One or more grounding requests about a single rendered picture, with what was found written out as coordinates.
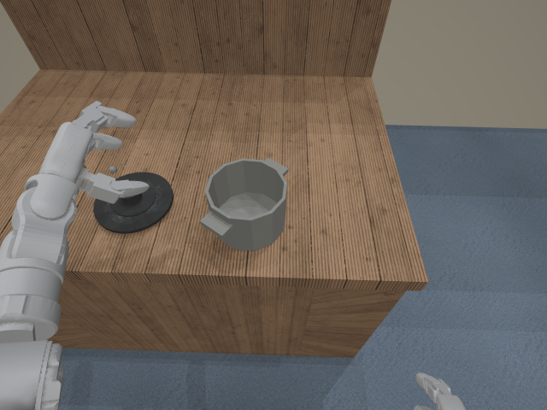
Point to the robot left upper arm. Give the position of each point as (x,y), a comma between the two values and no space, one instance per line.
(31,375)

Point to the knob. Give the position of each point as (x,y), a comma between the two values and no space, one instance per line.
(132,199)

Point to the pot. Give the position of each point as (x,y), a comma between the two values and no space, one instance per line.
(247,201)

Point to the left robot hand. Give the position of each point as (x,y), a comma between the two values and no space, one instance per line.
(74,140)

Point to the table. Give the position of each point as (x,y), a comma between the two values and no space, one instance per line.
(210,82)

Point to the right robot hand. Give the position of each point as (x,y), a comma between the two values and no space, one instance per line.
(439,392)

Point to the lid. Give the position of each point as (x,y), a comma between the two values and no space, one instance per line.
(149,210)

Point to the robot left forearm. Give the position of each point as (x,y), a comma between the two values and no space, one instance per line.
(33,259)

